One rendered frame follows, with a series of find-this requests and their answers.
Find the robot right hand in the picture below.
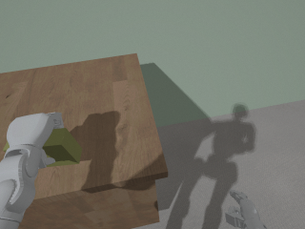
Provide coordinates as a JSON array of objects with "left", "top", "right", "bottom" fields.
[{"left": 225, "top": 189, "right": 261, "bottom": 229}]

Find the table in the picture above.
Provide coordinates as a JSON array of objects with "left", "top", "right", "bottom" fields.
[{"left": 0, "top": 53, "right": 169, "bottom": 229}]

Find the robot left forearm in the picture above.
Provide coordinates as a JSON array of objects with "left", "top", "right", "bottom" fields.
[{"left": 0, "top": 144, "right": 42, "bottom": 229}]

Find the robot right forearm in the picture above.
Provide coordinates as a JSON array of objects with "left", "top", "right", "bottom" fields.
[{"left": 243, "top": 219, "right": 267, "bottom": 229}]

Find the sponge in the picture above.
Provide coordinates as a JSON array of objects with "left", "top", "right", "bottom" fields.
[{"left": 3, "top": 128, "right": 82, "bottom": 167}]

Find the robot left hand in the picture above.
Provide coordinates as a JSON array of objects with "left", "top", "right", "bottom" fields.
[{"left": 7, "top": 112, "right": 64, "bottom": 169}]

